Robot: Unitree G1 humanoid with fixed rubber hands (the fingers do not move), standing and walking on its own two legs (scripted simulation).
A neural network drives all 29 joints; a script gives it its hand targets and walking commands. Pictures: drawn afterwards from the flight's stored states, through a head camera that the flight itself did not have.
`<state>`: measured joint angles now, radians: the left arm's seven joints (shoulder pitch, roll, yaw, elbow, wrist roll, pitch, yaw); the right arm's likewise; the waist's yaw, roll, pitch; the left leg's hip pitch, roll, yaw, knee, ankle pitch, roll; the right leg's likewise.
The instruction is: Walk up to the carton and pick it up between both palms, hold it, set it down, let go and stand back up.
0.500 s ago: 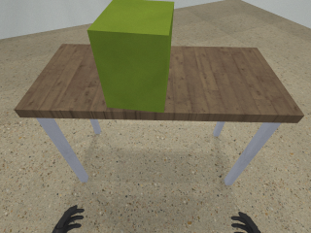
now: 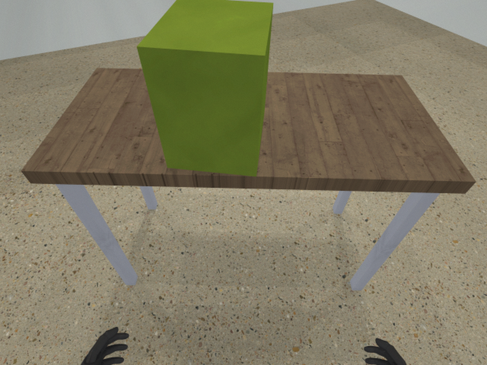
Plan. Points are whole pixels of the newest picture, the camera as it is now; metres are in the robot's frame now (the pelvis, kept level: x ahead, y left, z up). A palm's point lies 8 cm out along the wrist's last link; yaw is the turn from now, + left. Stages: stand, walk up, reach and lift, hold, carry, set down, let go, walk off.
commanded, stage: stand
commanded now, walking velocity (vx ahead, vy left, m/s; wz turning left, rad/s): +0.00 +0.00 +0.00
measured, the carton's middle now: (218, 88) +0.66 +0.06 +0.12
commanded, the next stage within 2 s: walk up in 0.10 s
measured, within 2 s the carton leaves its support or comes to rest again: neither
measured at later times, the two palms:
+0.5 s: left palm out of the picture +0.06 +0.32 -0.11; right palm out of the picture +0.13 -0.25 -0.09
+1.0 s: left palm (68, 347) +0.19 +0.31 -0.10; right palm out of the picture +0.11 -0.29 -0.10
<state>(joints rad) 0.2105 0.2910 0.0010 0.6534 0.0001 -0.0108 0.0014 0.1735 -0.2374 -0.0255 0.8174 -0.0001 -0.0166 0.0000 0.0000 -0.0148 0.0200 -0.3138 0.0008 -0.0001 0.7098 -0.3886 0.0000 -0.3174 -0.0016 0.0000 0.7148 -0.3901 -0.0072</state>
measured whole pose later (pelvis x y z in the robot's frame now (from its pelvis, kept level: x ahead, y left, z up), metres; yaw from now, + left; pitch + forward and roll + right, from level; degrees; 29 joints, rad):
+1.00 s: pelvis +0.09 +0.01 -0.01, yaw -1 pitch -3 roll +0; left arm 0.32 0.42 0.03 0.70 0.00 -0.09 0.00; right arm 0.42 -0.32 -0.07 0.77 0.00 -0.04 0.04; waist 0.00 -0.04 0.06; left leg -0.28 0.00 0.02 0.86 -0.47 0.04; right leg -0.45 0.00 0.00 0.71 -0.20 -0.02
